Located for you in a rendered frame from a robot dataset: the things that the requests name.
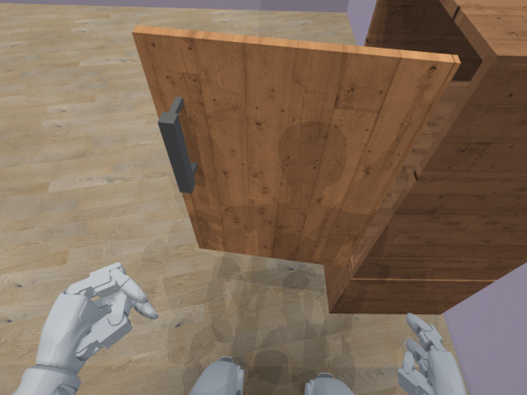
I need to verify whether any handle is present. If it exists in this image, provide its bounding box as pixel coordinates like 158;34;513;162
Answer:
158;96;198;193

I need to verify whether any robot thigh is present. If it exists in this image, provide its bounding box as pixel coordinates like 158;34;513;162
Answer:
189;361;244;395
305;377;354;395

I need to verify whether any cupboard door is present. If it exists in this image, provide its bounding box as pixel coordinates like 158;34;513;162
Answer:
132;26;461;267

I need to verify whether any left robot hand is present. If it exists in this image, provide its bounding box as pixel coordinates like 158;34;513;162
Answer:
35;263;159;374

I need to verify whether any robot right thigh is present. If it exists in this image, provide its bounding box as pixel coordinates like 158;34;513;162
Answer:
305;377;354;395

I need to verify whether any robot left thigh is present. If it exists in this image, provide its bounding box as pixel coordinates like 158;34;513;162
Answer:
189;361;244;395

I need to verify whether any right robot hand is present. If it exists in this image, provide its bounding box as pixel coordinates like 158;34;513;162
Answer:
398;313;467;395

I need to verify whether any left robot forearm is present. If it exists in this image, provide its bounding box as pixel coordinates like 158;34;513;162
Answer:
12;365;82;395

